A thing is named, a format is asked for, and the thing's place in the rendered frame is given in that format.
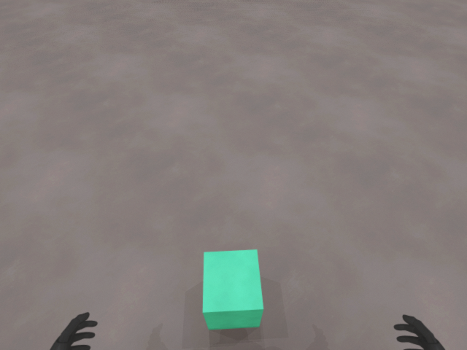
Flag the left robot hand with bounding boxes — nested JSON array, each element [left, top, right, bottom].
[[50, 312, 98, 350]]

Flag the carton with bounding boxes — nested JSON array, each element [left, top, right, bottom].
[[203, 249, 263, 330]]

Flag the right robot hand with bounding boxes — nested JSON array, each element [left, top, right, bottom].
[[394, 315, 445, 350]]

